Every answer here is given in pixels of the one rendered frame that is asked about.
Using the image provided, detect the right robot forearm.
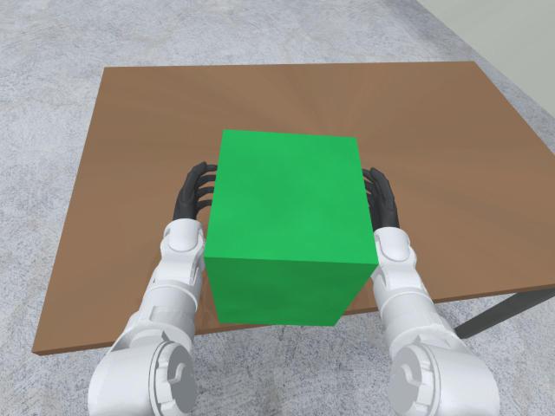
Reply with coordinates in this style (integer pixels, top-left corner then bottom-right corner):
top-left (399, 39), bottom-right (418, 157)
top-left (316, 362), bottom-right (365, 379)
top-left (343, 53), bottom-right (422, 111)
top-left (371, 227), bottom-right (500, 413)

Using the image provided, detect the carton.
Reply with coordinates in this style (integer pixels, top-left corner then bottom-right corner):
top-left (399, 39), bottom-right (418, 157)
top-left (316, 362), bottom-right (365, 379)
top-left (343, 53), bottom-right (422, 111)
top-left (204, 129), bottom-right (379, 327)

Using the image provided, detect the left robot forearm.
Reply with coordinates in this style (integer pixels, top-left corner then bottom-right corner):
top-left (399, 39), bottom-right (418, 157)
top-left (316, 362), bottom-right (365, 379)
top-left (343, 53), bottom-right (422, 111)
top-left (88, 218), bottom-right (206, 412)

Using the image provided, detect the table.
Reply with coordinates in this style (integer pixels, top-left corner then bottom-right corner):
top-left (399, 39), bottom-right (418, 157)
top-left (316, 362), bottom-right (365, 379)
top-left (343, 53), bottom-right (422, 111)
top-left (31, 61), bottom-right (555, 356)

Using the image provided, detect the robot right upper arm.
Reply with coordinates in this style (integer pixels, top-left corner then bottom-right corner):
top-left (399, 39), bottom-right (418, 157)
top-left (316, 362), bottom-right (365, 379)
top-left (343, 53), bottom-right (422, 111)
top-left (388, 342), bottom-right (500, 416)

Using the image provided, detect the robot right hand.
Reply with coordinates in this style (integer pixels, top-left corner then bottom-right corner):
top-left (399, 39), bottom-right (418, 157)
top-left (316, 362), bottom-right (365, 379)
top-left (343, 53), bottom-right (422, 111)
top-left (362, 167), bottom-right (400, 232)

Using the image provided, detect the robot left hand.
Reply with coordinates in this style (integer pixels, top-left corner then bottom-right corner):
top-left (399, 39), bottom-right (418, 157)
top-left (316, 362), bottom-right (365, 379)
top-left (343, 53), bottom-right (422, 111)
top-left (173, 161), bottom-right (218, 221)

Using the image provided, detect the robot left upper arm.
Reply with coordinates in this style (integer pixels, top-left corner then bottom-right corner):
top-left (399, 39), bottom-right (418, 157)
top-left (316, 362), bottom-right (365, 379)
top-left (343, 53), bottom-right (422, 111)
top-left (88, 341), bottom-right (198, 416)

